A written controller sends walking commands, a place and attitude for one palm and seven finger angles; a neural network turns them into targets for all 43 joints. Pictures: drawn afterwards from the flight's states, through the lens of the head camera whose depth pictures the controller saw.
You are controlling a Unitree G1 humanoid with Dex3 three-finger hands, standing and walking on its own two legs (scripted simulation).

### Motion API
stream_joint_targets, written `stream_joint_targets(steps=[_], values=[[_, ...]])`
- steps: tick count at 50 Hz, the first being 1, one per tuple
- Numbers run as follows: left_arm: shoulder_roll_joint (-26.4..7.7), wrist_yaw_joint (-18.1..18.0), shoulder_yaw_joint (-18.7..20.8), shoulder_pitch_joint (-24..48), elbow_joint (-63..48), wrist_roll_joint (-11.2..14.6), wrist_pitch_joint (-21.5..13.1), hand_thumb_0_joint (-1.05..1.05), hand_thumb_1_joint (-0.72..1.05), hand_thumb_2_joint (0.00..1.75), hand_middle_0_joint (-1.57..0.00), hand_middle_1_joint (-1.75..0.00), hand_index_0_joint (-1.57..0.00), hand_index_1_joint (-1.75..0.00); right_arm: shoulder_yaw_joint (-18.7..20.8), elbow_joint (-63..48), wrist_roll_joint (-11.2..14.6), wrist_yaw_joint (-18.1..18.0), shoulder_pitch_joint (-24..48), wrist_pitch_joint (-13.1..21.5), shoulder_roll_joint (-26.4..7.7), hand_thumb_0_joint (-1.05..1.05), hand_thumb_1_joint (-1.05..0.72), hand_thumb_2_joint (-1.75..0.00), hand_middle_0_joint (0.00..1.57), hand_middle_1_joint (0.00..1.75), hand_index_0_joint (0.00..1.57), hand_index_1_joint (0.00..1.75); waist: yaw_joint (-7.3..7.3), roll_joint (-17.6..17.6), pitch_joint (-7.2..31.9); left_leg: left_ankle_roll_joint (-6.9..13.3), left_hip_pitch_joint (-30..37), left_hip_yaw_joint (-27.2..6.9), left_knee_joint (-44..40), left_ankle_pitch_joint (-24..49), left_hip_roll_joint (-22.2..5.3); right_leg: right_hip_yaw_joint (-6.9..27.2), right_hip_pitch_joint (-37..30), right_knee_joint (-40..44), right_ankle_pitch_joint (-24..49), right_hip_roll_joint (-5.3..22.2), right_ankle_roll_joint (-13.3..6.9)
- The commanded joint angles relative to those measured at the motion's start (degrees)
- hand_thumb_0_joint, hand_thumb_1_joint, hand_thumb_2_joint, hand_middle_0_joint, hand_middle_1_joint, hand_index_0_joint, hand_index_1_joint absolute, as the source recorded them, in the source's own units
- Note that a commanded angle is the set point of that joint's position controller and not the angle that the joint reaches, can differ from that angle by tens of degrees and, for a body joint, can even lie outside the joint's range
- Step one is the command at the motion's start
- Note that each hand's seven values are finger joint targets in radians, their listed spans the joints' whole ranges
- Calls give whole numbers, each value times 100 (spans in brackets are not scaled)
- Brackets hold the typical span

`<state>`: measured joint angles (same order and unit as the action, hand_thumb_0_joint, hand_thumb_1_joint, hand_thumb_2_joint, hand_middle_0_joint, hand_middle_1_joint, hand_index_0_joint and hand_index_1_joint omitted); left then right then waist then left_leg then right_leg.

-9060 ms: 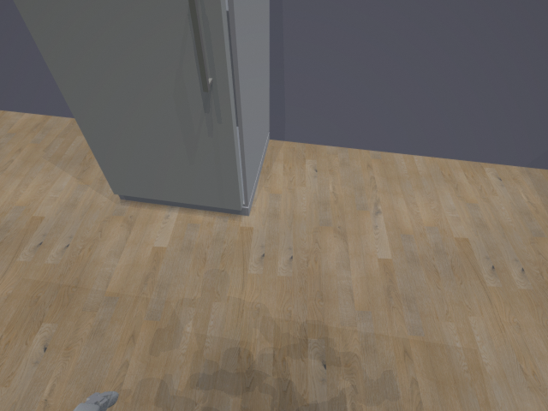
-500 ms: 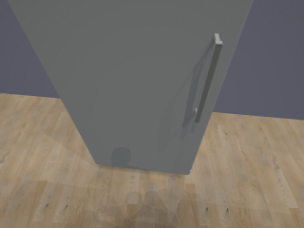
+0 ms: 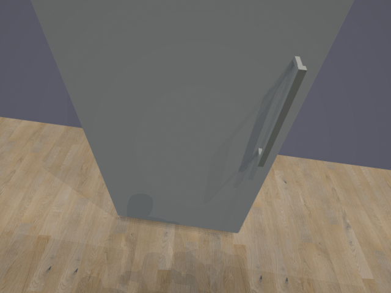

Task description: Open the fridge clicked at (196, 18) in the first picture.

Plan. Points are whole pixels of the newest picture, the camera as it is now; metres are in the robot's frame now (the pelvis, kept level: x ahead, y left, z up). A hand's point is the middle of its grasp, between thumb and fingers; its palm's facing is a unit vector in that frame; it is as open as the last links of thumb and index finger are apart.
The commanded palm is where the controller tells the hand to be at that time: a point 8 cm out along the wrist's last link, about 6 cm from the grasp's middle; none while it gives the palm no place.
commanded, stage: come to a stop and stand still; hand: right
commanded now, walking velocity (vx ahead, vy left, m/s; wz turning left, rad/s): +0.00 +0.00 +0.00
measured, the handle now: (276, 120) +0.50 -0.16 +0.10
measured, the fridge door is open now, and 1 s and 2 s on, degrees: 0 0 0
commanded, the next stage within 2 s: look again from close up in 0.18 s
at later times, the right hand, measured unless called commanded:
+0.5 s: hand out of the picture +0.01 -0.18 -0.17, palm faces +0.03 +0.98 -0.22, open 7.4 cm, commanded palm none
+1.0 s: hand out of the picture +0.03 -0.21 -0.17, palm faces +0.02 +0.97 -0.24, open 7.4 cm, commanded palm none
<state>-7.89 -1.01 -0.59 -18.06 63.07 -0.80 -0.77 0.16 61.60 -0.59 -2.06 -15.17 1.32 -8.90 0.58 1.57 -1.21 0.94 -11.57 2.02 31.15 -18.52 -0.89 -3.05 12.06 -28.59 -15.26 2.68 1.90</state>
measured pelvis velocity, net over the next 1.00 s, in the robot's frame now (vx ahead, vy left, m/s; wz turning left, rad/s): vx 0.00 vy -0.01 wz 0.00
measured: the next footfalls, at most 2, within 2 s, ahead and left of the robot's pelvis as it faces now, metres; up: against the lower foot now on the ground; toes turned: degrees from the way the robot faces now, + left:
none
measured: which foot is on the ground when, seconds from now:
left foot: down 0.00-1.00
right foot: down 0.00-1.00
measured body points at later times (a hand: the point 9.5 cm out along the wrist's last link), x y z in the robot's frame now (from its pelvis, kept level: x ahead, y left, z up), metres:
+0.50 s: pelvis +0.00 +0.00 +0.00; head +0.01 +0.01 +0.45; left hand +0.03 +0.23 -0.16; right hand +0.01 -0.23 -0.15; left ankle -0.02 +0.11 -0.73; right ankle +0.00 -0.14 -0.73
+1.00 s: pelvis +0.00 -0.01 +0.01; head +0.02 -0.01 +0.46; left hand +0.02 +0.22 -0.15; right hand +0.03 -0.26 -0.15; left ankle -0.02 +0.11 -0.73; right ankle +0.00 -0.14 -0.73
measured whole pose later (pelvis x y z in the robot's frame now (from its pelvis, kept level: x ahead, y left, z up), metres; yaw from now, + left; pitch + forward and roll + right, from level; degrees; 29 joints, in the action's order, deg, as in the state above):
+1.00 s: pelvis +0.00 -0.01 +0.01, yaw +0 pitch -1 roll -1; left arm -10.5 -0.9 -0.5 -13.1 64.5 -0.8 -0.9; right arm 0.5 62.7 -0.7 -1.3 -12.5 0.8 -11.9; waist -0.4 -0.3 -2.7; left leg 0.1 -9.7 1.8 26.6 -15.9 -1.4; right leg -3.4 10.5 -24.7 -13.2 2.1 1.2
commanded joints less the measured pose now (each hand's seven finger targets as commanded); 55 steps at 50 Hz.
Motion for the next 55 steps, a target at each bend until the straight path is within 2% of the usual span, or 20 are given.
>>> stream_joint_targets(steps=[1, 4, 13, 17, 19, 23, 35, 38, 41, 47, 54, 55], values=[[-517, -55, 120, -236, -172, -9, -88, 0, 90, 90, -20, -30, -20, -30, 133, -137, -16, -16, -360, 77, -727, 0, -90, -90, 20, 30, 20, 30, -39, -229, -110, 156, -75, -503, -685, 1469, -521, 206, -49, 396, 925, 273, -237], [-552, -66, 123, -142, -162, -8, -89, 0, 90, 90, -20, -30, -20, -30, 143, -119, -21, -18, -364, 80, -737, 0, -90, -90, 20, 30, 20, 30, -51, -230, -125, 163, -35, -507, -689, 1728, -534, 198, -98, 390, 1038, 280, -230], [-683, -67, 129, 70, -149, -3, -57, 0, 90, 90, -20, -30, -20, -30, 131, -71, -33, 4, -316, 63, -810, 0, -90, -90, 20, 30, 20, 30, -49, -195, -249, 147, -154, -577, -892, 1437, -535, 191, -181, 469, 844, 294, -207], [-685, -67, 128, 95, -137, -4, -61, 0, 90, 90, -20, -30, -20, -30, 134, -77, -35, 13, -300, 58, -829, 0, -90, -90, 20, 30, 20, 30, -51, -215, -228, 141, -127, -563, -937, 1307, -504, 221, -203, 539, 847, 323, -220], [-755, -65, 127, 140, -158, -6, -68, 0, 90, 90, -20, -30, -20, -30, 137, -74, -29, 18, -276, 54, -856, 0, -90, -90, 20, 30, 20, 30, -51, -77, -172, 143, -106, -569, -922, 1297, -512, 242, -211, 554, 881, 328, -222], [-814, -68, 136, 191, -150, -1, -81, 0, 90, 90, -20, -30, -20, -30, 141, -58, -32, 20, -274, 63, -884, 0, -90, -90, 20, 30, 20, 30, -77, -211, -104, 125, -17, -520, -891, 1525, -531, 249, -261, 554, 1024, 348, -231], [-889, -49, 148, 258, -119, -13, -75, 0, 90, 90, -20, -30, -20, -30, 154, -91, -25, 38, -122, 40, -976, 0, -90, -90, 20, 30, 20, 30, -83, -183, -156, 118, -66, -535, -980, 1031, -526, 319, -182, 707, 835, 354, -245], [-927, -49, 149, 252, -107, -10, -94, 0, 90, 90, -20, -30, -20, -30, 158, -101, -28, 38, -90, 48, -1005, 0, -90, -90, 20, 30, 20, 30, -87, -147, -38, 112, 47, -502, -915, 1253, -525, 337, -217, 700, 1024, 371, -253], [-943, -53, 154, 296, -89, -13, -100, 0, 90, 90, -20, -30, -20, -30, 163, -97, -20, 42, -58, 37, -999, 0, -90, -90, 20, 30, 20, 30, -103, -45, -91, 105, -4, -487, -920, 1112, -518, 361, -202, 753, 969, 383, -259], [-965, -50, 157, 299, -88, -7, -102, 0, 90, 90, -20, -30, -20, -30, 164, -92, -35, 44, 3, 40, -1041, 0, -90, -90, 20, 30, 20, 30, -99, -181, -54, 91, 76, -462, -925, 1228, -525, 380, -226, 766, 1080, 392, -270], [-1016, -46, 157, 360, -72, -9, -105, 0, 90, 90, -20, -30, -20, -30, 166, -88, -30, 45, 50, 40, -1079, 0, -90, -90, 20, 30, 20, 30, -95, -142, -32, 85, 79, -489, -948, 1235, -543, 384, -252, 792, 1089, 389, -262], [-1002, -1, 199, 747, -462, 66, -114, 0, 90, 90, -20, -30, -20, -30, 91, 126, -45, -196, -585, 94, -830, 0, -90, -90, 20, 30, 20, 30, -260, -304, -90, -59, 49, -853, -1007, 3101, -907, 92, 83, -458, 1131, 434, -107]])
